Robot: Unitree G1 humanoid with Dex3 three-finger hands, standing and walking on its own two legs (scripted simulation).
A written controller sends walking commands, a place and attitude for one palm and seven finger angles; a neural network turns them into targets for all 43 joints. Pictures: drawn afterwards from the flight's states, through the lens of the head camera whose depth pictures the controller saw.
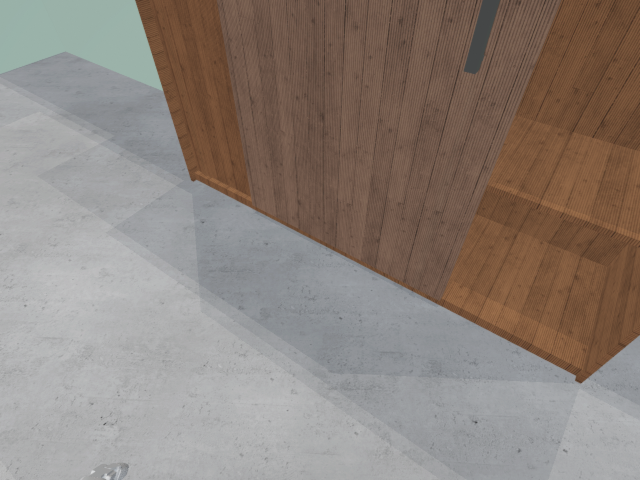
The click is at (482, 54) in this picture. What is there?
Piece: wardrobe's sliding door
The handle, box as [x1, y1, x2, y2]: [464, 0, 499, 73]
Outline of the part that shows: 499,0 482,1 464,71 475,73 479,68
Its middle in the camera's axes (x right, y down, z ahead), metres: +0.33 -0.47 +0.72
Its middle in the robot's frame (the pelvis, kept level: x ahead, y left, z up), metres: +0.90 -0.28 +0.28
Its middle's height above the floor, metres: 1.05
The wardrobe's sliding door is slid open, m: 0.48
